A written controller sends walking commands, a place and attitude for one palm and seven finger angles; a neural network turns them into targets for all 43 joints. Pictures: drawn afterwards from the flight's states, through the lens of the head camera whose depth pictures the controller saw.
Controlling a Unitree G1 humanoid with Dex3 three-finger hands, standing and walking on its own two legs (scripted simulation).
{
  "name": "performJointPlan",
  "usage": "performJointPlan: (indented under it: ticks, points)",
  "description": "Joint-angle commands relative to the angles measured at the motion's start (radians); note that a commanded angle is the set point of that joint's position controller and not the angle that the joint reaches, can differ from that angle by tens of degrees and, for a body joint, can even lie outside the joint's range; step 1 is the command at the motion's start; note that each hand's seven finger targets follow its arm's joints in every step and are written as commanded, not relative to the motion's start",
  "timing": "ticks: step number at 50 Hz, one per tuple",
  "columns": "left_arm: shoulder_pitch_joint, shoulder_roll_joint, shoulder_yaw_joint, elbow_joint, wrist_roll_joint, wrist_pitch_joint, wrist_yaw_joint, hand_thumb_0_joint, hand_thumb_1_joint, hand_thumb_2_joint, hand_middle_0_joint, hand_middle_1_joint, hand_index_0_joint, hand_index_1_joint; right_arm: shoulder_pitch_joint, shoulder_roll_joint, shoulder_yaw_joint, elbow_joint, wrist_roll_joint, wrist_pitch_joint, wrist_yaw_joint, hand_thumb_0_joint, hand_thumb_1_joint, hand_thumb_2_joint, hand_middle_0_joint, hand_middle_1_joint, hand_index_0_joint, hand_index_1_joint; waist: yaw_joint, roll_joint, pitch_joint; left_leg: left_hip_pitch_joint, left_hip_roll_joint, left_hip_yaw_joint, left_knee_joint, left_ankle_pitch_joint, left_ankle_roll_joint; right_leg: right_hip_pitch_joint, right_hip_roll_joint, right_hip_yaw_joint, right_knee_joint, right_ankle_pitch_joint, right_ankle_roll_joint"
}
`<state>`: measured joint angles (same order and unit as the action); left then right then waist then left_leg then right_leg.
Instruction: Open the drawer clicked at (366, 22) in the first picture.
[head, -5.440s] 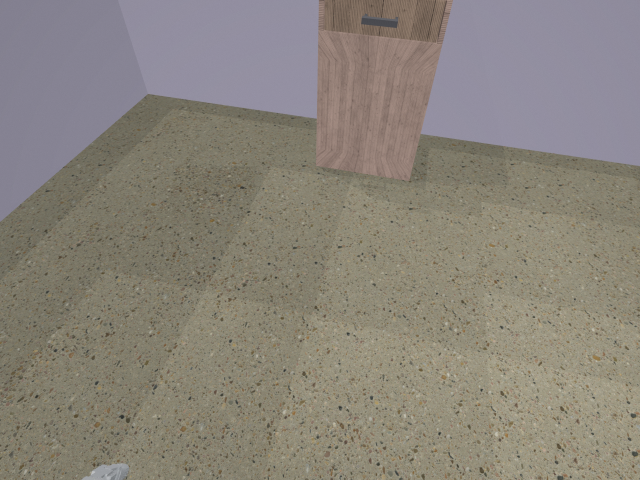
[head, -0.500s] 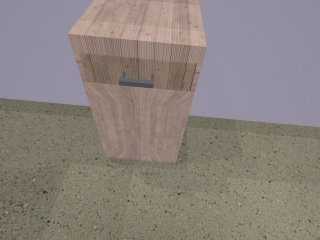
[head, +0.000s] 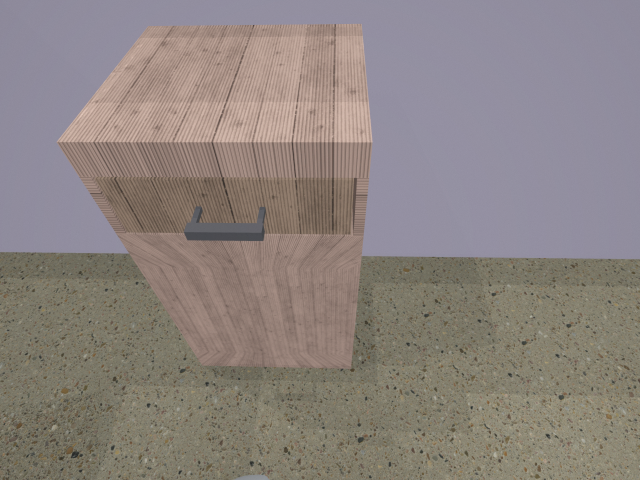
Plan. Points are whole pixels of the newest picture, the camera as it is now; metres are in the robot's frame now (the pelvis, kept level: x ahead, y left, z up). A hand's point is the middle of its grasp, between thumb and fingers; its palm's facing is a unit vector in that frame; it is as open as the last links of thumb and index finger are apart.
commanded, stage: come to a stop and stand still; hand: left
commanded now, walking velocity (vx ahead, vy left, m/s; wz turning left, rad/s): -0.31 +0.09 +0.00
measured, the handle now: (227, 222) +0.53 +0.19 -0.03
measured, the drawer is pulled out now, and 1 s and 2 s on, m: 0.00 0.00 0.00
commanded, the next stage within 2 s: look again from close up in 0.80 s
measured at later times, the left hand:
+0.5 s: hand out of the picture +0.04 +0.20 -0.19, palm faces -0.02 -0.96 -0.27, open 7.3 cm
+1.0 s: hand out of the picture +0.01 +0.16 -0.18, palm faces -0.02 -0.98 -0.21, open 7.3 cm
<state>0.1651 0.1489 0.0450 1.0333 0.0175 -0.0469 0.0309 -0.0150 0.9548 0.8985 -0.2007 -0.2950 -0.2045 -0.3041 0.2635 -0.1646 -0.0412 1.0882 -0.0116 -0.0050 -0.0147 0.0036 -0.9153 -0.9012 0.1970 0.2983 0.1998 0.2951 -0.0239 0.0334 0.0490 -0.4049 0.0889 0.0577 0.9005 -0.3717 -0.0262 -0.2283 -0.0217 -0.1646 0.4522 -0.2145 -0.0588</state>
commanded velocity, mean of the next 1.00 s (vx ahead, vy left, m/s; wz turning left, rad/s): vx -0.04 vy -0.01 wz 0.00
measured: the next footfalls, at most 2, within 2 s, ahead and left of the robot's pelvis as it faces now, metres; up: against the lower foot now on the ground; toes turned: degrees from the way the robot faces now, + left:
left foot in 0.16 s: +0.11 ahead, +0.13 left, +0.00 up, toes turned +2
right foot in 0.46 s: +0.01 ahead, -0.14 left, +0.00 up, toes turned -1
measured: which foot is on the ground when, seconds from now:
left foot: up 0.00-0.14, down 0.16-1.00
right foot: down 0.00-0.18, up 0.20-0.44, down 0.46-1.00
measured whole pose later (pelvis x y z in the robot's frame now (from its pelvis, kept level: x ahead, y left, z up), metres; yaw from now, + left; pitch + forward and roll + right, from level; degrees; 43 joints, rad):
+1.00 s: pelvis -0.01 -0.01 -0.01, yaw -1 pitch -1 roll +0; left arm 0.32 0.16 0.00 1.03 0.01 0.00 0.02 0.01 0.91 0.90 -0.20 -0.29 -0.20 -0.30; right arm 0.38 -0.16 -0.01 1.06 -0.02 0.01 0.00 0.00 -0.91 -0.90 0.20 0.30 0.20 0.30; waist -0.03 0.02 0.02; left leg -0.35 0.05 0.03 0.54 -0.17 -0.02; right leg -0.21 -0.02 0.00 0.58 -0.35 0.01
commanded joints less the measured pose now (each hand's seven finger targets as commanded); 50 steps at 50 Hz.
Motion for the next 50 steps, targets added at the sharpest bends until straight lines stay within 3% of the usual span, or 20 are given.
performJointPlan:
  ticks: [1, 5, 6, 9, 11, 14, 19, 20, 21, 22, 23, 24, 25, 26, 29, 31, 33, 36, 39, 50]
  points:
    - [0.065, 0.158, 0.021, -0.027, 0.003, 0.020, 0.012, 0.000, 0.900, 0.900, -0.200, -0.300, -0.200, -0.300, 0.059, -0.012, 0.005, -0.027, 0.008, 0.020, -0.007, 0.000, -0.900, -0.900, 0.200, 0.300, 0.200, 0.300, 0.023, -0.134, -0.073, 0.067, -0.024, 0.010, -0.184, 0.039, -0.021, 0.073, -0.253, 0.150, -0.084, 0.637, -0.105]
    - [0.059, 0.183, 0.037, -0.044, 0.001, 0.052, 0.016, 0.000, 0.900, 0.900, -0.200, -0.300, -0.200, -0.300, 0.018, -0.065, -0.016, -0.067, 0.000, 0.037, -0.009, 0.000, -0.900, -0.900, 0.200, 0.300, 0.200, 0.300, 0.015, -0.168, -0.029, 0.147, -0.028, 0.010, -0.326, 0.157, -0.014, 0.013, -0.255, 0.171, -0.013, 0.560, -0.084]
    - [0.054, 0.181, 0.036, -0.051, -0.002, 0.058, 0.016, 0.000, 0.900, 0.900, -0.200, -0.300, -0.200, -0.300, 0.028, -0.079, -0.020, -0.068, -0.001, 0.036, -0.008, 0.000, -0.900, -0.900, 0.200, 0.300, 0.200, 0.300, 0.006, -0.129, -0.036, 0.210, -0.007, -0.002, -0.394, 0.317, -0.003, -0.023, -0.231, 0.160, 0.026, 0.489, -0.052]
    - [0.108, 0.102, 0.014, -0.077, -0.010, 0.076, 0.019, 0.000, 0.900, 0.900, -0.200, -0.300, -0.200, -0.300, 0.022, -0.189, -0.030, -0.104, -0.008, 0.023, -0.014, 0.000, -0.900, -0.900, 0.200, 0.300, 0.200, 0.300, 0.014, 0.226, -0.086, 0.261, 0.297, -0.276, -0.566, 0.918, 0.201, -0.119, -0.007, 0.057, 0.367, -0.340, 0.078]
    - [0.083, 0.124, 0.024, -0.067, -0.008, 0.085, 0.017, 0.000, 0.900, 0.900, -0.200, -0.300, -0.200, -0.300, -0.043, -0.187, -0.029, -0.122, -0.013, 0.022, -0.031, 0.000, -0.900, -0.900, 0.200, 0.300, 0.200, 0.300, 0.016, 0.203, -0.082, 0.201, 0.281, -0.262, -0.565, 0.819, 0.249, -0.147, -0.008, 0.183, 0.599, -0.400, 0.068]
    - [0.117, 0.112, 0.025, -0.054, -0.004, 0.081, 0.006, 0.000, 0.900, 0.900, -0.200, -0.300, -0.200, -0.300, -0.106, -0.169, -0.027, -0.151, -0.013, 0.019, -0.030, 0.000, -0.900, -0.900, 0.200, 0.300, 0.200, 0.300, 0.032, 0.088, -0.123, 0.283, 0.227, -0.165, -0.527, 0.751, 0.225, -0.209, -0.007, 0.189, 0.637, -0.305, 0.085]
    - [0.094, 0.089, 0.010, -0.070, -0.002, 0.082, -0.001, 0.000, 0.900, 0.900, -0.200, -0.300, -0.200, -0.300, -0.078, -0.184, -0.040, -0.132, -0.012, 0.020, -0.022, 0.000, -0.900, -0.900, 0.200, 0.300, 0.200, 0.300, 0.001, 0.131, -0.135, 0.315, 0.218, -0.172, -0.561, 0.551, 0.212, -0.137, -0.025, 0.140, 0.368, -0.313, 0.089]
    - [0.212, 0.126, -0.010, -0.037, -0.008, 0.062, 0.024, 0.000, 0.900, 0.900, -0.200, -0.300, -0.200, -0.300, -0.130, -0.252, -0.062, -0.161, 0.004, 0.000, -0.020, 0.000, -0.900, -0.900, 0.200, 0.300, 0.200, 0.300, 0.059, 0.081, -0.221, 0.321, 0.216, -0.143, -0.304, 0.712, 0.143, -0.133, -0.061, 0.235, 0.166, -0.211, 0.050]
    - [0.195, 0.152, -0.002, -0.099, 0.009, 0.048, 0.020, 0.000, 0.900, 0.900, -0.200, -0.300, -0.200, -0.300, -0.102, -0.145, -0.039, -0.206, 0.005, 0.010, 0.004, 0.000, -0.900, -0.900, 0.200, 0.300, 0.200, 0.300, 0.057, -0.120, -0.167, 0.091, 0.081, -0.042, -0.254, 0.362, 0.095, -0.035, -0.060, 0.264, 0.005, -0.047, 0.039]
    - [0.179, 0.185, 0.007, -0.115, 0.017, 0.033, 0.023, 0.000, 0.900, 0.900, -0.200, -0.300, -0.200, -0.300, -0.078, -0.098, -0.027, -0.223, -0.001, 0.012, 0.013, 0.000, -0.900, -0.900, 0.200, 0.300, 0.200, 0.300, 0.034, -0.227, -0.118, -0.019, -0.030, 0.041, -0.152, 0.051, 0.045, -0.021, -0.185, 0.420, -0.053, 0.153, -0.027]
    - [0.143, 0.227, 0.007, -0.137, 0.017, 0.017, 0.022, 0.000, 0.900, 0.900, -0.200, -0.300, -0.200, -0.300, -0.077, -0.058, -0.013, -0.248, -0.012, 0.018, 0.022, 0.000, -0.900, -0.900, 0.200, 0.300, 0.200, 0.300, 0.016, -0.108, -0.115, 0.009, -0.056, 0.027, -0.128, -0.067, 0.027, -0.041, -0.250, 0.442, -0.035, 0.265, -0.085]
    - [0.132, 0.239, -0.002, -0.139, 0.024, 0.017, 0.017, 0.000, 0.900, 0.900, -0.200, -0.300, -0.200, -0.300, -0.052, -0.033, -0.012, -0.249, -0.006, 0.012, 0.027, 0.000, -0.900, -0.900, 0.200, 0.300, 0.200, 0.300, -0.016, 0.001, -0.120, 0.115, -0.095, 0.026, -0.208, -0.026, 0.027, -0.101, -0.209, 0.389, 0.044, 0.272, -0.072]
    - [0.093, 0.231, 0.007, -0.143, 0.017, 0.021, 0.016, 0.000, 0.900, 0.900, -0.200, -0.300, -0.200, -0.300, -0.003, -0.066, -0.018, -0.231, -0.003, 0.010, 0.023, 0.000, -0.900, -0.900, 0.200, 0.300, 0.200, 0.300, -0.039, -0.138, -0.134, 0.117, -0.078, 0.021, -0.249, 0.122, 0.040, -0.057, -0.119, 0.312, 0.110, 0.253, -0.035]
    - [0.093, 0.197, 0.003, -0.145, 0.010, 0.031, 0.016, 0.000, 0.900, 0.900, -0.200, -0.300, -0.200, -0.300, 0.006, -0.108, -0.023, -0.227, -0.001, 0.008, 0.018, 0.000, -0.900, -0.900, 0.200, 0.300, 0.200, 0.300, -0.022, -0.199, -0.109, 0.155, -0.039, -0.022, -0.253, 0.216, 0.057, -0.111, -0.088, 0.270, 0.125, 0.130, -0.005]
    - [0.120, 0.144, -0.007, -0.150, 0.005, 0.060, 0.012, 0.000, 0.900, 0.900, -0.200, -0.300, -0.200, -0.300, 0.001, -0.158, -0.025, -0.219, -0.013, 0.017, 0.011, 0.000, -0.900, -0.900, 0.200, 0.300, 0.200, 0.300, -0.002, 0.071, 0.069, 0.022, 0.065, -0.171, -0.447, -0.017, 0.107, -0.192, 0.013, 0.157, 0.136, -0.301, 0.035]
    - [0.168, 0.146, -0.010, -0.133, 0.006, 0.058, 0.007, 0.000, 0.900, 0.900, -0.200, -0.300, -0.200, -0.300, -0.036, -0.150, -0.021, -0.232, -0.015, 0.028, 0.012, 0.000, -0.900, -0.900, 0.200, 0.300, 0.200, 0.300, 0.028, -0.014, 0.123, -0.092, 0.018, -0.151, -0.464, -0.218, 0.086, -0.166, 0.000, 0.198, 0.063, -0.364, 0.020]
    - [0.161, 0.164, -0.010, -0.134, 0.007, 0.050, 0.005, 0.000, 0.900, 0.900, -0.200, -0.300, -0.200, -0.300, -0.003, -0.114, -0.012, -0.224, -0.015, 0.027, 0.014, 0.000, -0.900, -0.900, 0.200, 0.300, 0.200, 0.300, 0.009, -0.100, 0.083, 0.019, -0.036, -0.068, -0.374, -0.093, 0.060, -0.243, -0.063, 0.287, -0.033, -0.446, -0.008]
    - [0.126, 0.169, -0.006, -0.142, 0.002, 0.048, 0.003, 0.000, 0.900, 0.900, -0.200, -0.300, -0.200, -0.300, 0.071, -0.101, -0.003, -0.190, -0.015, 0.016, 0.011, 0.000, -0.900, -0.900, 0.200, 0.300, 0.200, 0.300, -0.012, -0.063, 0.046, 0.094, -0.031, -0.075, -0.384, -0.035, 0.057, -0.263, -0.061, 0.272, -0.031, -0.417, -0.003]
    - [0.159, 0.146, -0.007, -0.117, 0.000, 0.046, 0.001, 0.000, 0.900, 0.900, -0.200, -0.300, -0.200, -0.300, 0.081, -0.112, 0.001, -0.163, -0.014, 0.003, 0.006, 0.000, -0.900, -0.900, 0.200, 0.300, 0.200, 0.300, 0.011, 0.018, 0.043, 0.053, 0.005, -0.133, -0.487, -0.084, 0.066, -0.173, -0.023, 0.222, 0.008, -0.332, 0.017]
    - [0.204, 0.113, -0.020, -0.025, -0.003, 0.030, -0.002, 0.000, 0.900, 0.900, -0.200, -0.300, -0.200, -0.300, 0.110, -0.089, 0.016, -0.073, -0.005, -0.011, -0.001, 0.000, -0.900, -0.900, 0.200, 0.300, 0.200, 0.300, 0.019, -0.007, 0.031, 0.116, 0.007, -0.102, -0.498, 0.057, 0.056, -0.103, -0.042, 0.231, -0.043, -0.187, 0.016]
